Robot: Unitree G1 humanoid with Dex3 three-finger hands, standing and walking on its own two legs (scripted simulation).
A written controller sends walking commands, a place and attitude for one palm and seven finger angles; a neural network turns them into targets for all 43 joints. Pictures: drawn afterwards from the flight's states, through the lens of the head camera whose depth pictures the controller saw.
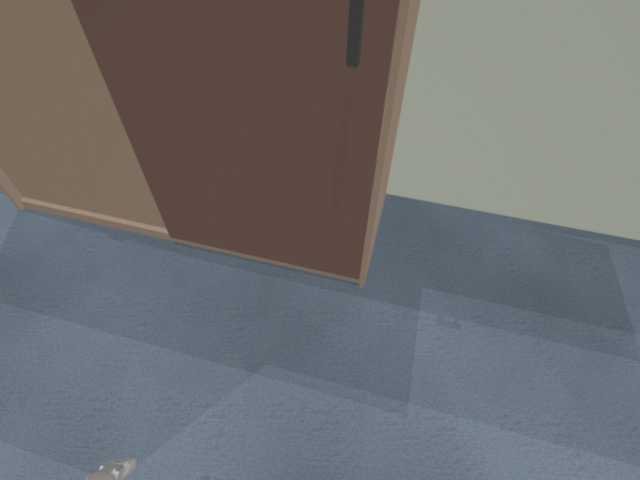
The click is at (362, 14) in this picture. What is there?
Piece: wardrobe's sliding door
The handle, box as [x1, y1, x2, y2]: [346, 0, 364, 67]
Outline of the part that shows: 364,0 350,0 349,4 346,65 356,67 359,62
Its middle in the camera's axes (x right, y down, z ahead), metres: +0.07 -0.44 +0.79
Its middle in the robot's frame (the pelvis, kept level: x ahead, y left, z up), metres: +0.91 -0.02 +0.18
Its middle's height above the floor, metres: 0.95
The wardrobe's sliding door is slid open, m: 0.00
